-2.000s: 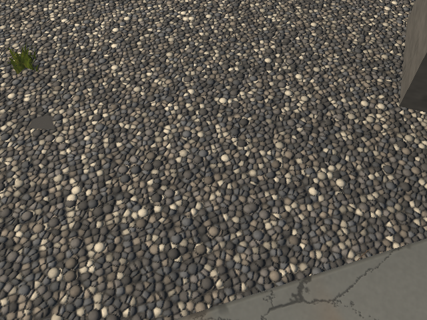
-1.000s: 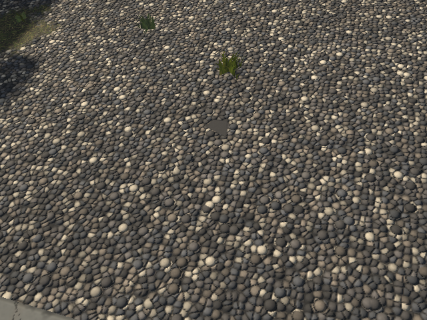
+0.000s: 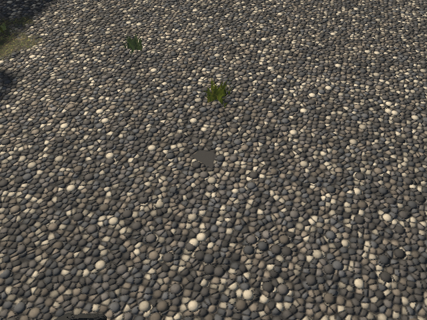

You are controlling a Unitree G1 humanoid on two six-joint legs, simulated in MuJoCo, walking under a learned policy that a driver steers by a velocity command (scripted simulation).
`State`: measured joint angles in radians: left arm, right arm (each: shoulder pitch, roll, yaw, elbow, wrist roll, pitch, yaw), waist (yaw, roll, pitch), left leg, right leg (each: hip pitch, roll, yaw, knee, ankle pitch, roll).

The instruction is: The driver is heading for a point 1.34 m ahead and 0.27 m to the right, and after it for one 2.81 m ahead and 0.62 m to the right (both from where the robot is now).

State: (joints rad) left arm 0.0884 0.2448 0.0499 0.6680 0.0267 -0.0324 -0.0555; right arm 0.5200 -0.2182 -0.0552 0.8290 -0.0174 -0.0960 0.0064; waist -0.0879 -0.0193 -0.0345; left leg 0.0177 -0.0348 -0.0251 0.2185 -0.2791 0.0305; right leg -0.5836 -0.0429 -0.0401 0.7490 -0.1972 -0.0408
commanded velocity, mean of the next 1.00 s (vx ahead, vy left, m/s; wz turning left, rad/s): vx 0.48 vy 0.00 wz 0.00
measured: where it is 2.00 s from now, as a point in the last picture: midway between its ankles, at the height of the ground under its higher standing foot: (213, 175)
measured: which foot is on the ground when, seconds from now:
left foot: down 0.00-0.12, up 0.14-0.62, down 0.64-1.00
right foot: up 0.00-0.08, down 0.10-0.66, up 0.68-1.00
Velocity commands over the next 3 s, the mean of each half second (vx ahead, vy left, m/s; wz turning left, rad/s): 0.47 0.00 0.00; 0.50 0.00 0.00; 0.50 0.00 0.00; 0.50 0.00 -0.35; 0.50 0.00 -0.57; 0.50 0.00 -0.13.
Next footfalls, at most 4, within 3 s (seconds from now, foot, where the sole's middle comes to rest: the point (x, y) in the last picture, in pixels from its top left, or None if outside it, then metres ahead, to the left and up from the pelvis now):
0.10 right None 0.20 -0.12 -0.78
0.64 left None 0.52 0.04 -0.78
1.18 right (238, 231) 0.83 -0.14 -0.78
1.74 left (185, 170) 1.13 0.04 -0.78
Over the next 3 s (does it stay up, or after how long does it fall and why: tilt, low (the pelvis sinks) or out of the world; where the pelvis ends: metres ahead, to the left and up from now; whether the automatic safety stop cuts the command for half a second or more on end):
stays up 1.59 -0.29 -0.01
